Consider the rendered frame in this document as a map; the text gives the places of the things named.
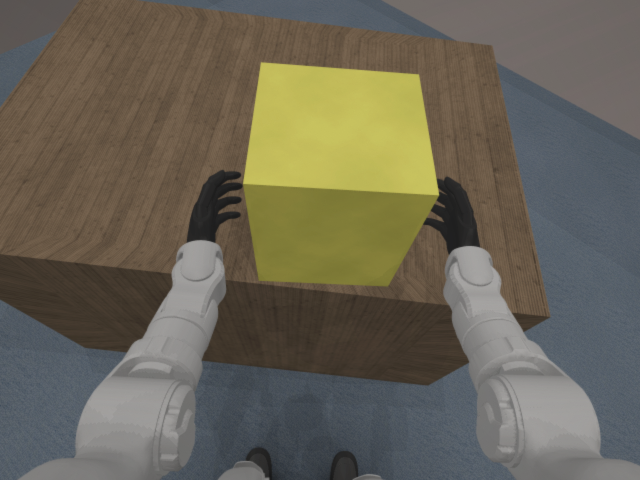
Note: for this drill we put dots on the left robot hand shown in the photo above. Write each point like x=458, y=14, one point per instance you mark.
x=205, y=219

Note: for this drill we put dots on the right robot upper arm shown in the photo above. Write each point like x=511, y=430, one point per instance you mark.
x=542, y=427

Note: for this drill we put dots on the carton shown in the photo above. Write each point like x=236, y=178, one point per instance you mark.
x=339, y=175

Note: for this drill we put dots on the left robot shin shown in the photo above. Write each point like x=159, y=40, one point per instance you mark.
x=247, y=464

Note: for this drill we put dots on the left robot upper arm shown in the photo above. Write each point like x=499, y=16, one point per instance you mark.
x=133, y=429

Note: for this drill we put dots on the right robot forearm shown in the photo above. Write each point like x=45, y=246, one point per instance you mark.
x=489, y=334

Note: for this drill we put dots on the pedestal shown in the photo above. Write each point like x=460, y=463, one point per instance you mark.
x=108, y=138

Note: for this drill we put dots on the left robot forearm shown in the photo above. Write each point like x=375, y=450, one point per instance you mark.
x=179, y=333

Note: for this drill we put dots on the right robot foot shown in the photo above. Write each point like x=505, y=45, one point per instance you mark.
x=344, y=466

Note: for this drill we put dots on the right robot hand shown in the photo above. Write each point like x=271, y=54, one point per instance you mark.
x=459, y=228

